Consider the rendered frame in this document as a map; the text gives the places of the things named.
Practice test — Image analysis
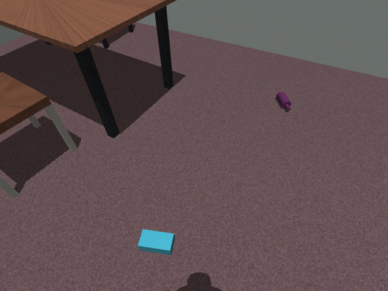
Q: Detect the table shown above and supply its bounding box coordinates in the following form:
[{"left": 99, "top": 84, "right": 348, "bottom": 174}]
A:
[{"left": 0, "top": 0, "right": 176, "bottom": 138}]

